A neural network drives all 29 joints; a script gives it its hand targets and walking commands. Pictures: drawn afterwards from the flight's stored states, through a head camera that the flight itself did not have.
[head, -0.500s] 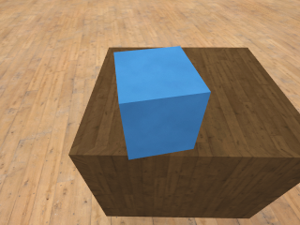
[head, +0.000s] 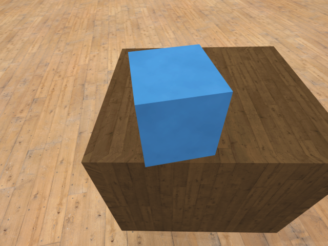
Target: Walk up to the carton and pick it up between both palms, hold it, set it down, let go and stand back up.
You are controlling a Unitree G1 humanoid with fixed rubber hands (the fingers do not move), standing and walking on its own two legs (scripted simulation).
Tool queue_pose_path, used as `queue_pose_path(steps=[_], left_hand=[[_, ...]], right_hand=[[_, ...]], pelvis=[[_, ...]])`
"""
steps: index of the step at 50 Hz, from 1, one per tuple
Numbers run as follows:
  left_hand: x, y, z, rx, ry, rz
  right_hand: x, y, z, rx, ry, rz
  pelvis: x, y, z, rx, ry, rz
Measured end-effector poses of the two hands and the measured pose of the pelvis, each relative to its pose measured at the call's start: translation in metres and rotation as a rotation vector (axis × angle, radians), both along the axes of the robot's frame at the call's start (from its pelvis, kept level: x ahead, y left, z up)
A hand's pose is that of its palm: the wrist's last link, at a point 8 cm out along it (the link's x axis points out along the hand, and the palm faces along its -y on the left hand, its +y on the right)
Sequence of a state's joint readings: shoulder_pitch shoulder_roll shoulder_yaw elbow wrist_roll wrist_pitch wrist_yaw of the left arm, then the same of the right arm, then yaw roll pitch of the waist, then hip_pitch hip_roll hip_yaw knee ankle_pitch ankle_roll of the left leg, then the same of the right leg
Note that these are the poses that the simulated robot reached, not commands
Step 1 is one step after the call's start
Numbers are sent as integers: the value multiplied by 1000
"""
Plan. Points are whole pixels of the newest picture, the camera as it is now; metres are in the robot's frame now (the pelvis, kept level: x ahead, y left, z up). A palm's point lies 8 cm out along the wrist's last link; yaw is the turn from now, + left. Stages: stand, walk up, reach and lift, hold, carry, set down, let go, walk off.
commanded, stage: stand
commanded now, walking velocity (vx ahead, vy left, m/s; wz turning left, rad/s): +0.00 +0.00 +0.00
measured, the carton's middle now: (172, 104) +0.49 +0.00 +0.08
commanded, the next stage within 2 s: none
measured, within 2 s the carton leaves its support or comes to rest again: neither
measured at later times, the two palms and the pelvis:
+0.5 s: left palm out of the picture +0.02 +0.23 -0.13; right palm out of the picture +0.01 -0.25 -0.13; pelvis +0.02 -0.01 +0.00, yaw +0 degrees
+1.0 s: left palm out of the picture +0.05 +0.22 -0.14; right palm out of the picture +0.04 -0.24 -0.13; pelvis +0.05 -0.01 +0.01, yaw +0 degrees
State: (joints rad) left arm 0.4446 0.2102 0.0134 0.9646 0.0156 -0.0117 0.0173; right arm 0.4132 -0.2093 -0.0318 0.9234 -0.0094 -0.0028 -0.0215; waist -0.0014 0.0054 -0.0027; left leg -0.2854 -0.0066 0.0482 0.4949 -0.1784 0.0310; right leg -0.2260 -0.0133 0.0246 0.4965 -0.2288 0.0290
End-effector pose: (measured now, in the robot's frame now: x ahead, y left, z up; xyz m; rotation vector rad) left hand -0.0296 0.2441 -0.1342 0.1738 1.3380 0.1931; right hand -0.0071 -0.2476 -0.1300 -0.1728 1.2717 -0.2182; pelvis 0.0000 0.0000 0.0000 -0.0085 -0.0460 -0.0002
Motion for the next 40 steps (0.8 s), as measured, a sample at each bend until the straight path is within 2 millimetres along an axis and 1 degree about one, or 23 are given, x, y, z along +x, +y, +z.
queue_pose_path(steps=[7, 17, 29, 40], left_hand=[[7, -5, -1, -4, -2, 0], [33, -13, -1, -13, -27, -16], [63, -20, -1, -19, -42, -28], [78, -23, -2, -24, -32, -24]], right_hand=[[1, 0, -2, 7, 11, -6], [5, -1, -2, 12, 36, -16], [24, 2, -1, 22, 40, -13], [41, 4, 1, 19, 44, -7]], pelvis=[[3, -3, 0, -1, 6, -3], [14, -7, 1, 1, 12, -5], [30, -10, 3, 3, 14, -5], [41, -11, 5, 5, 16, -3]])
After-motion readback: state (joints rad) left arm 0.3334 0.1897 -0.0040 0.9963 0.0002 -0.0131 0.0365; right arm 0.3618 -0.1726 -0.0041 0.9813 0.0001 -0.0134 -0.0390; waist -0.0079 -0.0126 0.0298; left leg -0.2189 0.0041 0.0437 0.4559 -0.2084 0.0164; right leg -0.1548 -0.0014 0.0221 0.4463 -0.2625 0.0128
